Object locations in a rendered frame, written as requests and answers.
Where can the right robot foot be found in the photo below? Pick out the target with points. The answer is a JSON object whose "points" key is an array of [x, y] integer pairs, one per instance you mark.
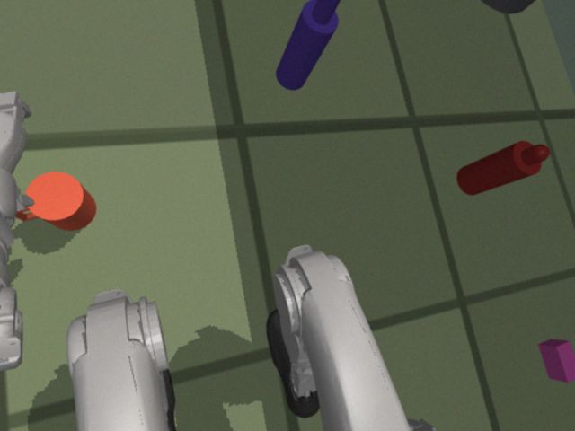
{"points": [[304, 407]]}

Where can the left robot arm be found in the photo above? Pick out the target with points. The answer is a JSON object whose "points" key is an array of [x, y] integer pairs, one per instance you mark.
{"points": [[10, 317]]}

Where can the left robot hand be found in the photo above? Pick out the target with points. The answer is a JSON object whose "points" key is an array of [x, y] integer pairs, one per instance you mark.
{"points": [[13, 138]]}

